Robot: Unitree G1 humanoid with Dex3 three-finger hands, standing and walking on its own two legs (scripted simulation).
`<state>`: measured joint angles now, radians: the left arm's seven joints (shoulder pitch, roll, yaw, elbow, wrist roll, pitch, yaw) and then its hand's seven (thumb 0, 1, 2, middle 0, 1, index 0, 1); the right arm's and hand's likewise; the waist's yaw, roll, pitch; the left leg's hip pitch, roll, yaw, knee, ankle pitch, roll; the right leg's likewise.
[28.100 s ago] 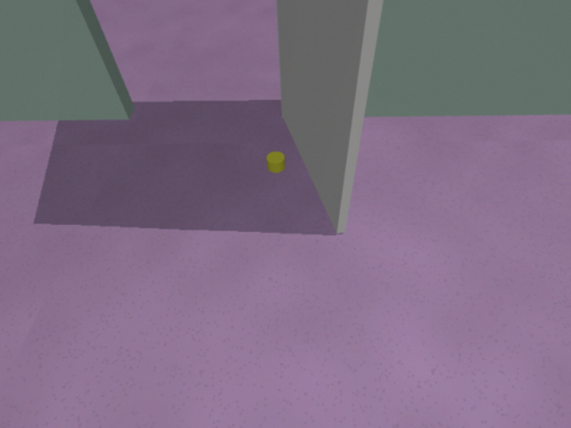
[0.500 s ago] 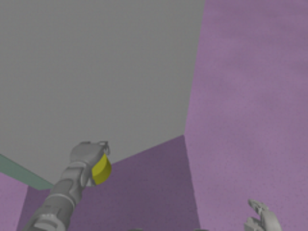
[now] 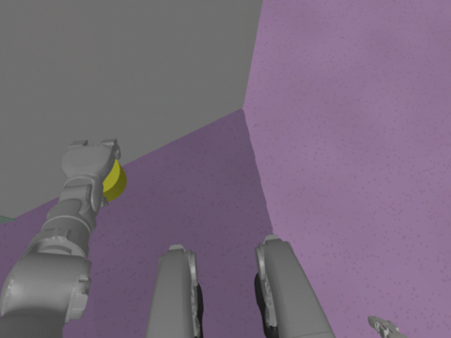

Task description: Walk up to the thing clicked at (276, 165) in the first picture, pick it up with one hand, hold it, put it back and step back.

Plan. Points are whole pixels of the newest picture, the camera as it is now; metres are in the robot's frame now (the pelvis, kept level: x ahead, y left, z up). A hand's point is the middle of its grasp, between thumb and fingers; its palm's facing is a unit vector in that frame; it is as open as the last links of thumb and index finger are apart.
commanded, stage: crouch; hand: left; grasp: from above
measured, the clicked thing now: (100, 177) +0.44 +0.25 -0.14
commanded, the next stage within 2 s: lower in 1.14 s
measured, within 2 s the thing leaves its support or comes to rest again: neither
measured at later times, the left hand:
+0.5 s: hand (119, 192) +0.45 +0.26 -0.30, palm faces -0.45 -0.02 -0.90, open 11.4 cm
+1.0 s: hand (127, 194) +0.46 +0.26 -0.37, palm faces -0.47 -0.03 -0.88, open 11.4 cm
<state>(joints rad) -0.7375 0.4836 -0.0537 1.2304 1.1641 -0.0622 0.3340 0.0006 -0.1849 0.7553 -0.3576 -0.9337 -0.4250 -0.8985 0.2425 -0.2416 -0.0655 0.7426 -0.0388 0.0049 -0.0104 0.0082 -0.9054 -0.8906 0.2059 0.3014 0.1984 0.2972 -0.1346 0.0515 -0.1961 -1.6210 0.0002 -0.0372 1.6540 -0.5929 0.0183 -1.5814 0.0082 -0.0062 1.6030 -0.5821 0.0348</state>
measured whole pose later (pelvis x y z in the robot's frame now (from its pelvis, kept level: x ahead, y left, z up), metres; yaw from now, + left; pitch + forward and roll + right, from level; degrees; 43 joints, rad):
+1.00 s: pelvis -0.02 -0.01 -0.20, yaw -4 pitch +36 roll -8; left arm -0.99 0.76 0.10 1.47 1.28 -0.21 0.38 0.00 -0.22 0.77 -0.41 -0.89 -0.48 -0.85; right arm 0.17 -0.26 0.05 0.73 -0.13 -0.05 0.13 0.00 -0.91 -0.89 0.21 0.30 0.20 0.30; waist -0.24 0.00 -0.06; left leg -2.27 -0.01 -0.12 2.32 -0.69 0.00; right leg -2.20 0.02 -0.07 2.24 -0.68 0.04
